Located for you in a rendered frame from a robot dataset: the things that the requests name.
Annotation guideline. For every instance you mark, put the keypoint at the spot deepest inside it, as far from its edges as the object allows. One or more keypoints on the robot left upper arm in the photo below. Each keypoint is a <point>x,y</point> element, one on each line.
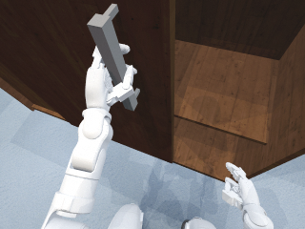
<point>59,223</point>

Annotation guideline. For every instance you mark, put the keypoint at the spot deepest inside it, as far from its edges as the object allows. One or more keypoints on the left robot thigh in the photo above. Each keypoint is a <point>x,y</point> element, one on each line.
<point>128,217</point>

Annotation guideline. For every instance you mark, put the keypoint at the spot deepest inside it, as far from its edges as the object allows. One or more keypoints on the right robot thigh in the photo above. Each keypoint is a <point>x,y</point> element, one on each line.
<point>199,224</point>

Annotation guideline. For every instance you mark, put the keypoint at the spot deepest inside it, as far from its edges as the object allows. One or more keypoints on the handle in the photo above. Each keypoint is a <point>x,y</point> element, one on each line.
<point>105,39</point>

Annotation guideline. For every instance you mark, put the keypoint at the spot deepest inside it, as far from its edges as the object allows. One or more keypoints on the robot right hand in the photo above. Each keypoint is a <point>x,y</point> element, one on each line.
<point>241,193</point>

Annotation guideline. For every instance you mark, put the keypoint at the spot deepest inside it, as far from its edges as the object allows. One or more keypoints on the wardrobe door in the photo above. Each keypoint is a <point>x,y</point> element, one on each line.
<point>47,44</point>
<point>22,88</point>

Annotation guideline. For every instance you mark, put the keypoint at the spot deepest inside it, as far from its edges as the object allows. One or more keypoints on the robot thigh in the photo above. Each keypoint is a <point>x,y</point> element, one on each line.
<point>199,224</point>
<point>128,217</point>

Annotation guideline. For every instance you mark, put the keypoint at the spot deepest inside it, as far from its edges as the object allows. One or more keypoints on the robot right forearm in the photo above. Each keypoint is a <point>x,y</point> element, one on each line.
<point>255,217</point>

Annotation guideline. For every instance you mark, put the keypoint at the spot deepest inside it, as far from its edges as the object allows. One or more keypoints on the robot left forearm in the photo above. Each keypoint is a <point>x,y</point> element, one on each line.
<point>76,194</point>

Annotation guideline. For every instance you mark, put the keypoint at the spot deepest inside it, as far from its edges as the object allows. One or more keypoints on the robot left hand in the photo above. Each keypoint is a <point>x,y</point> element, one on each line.
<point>99,82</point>

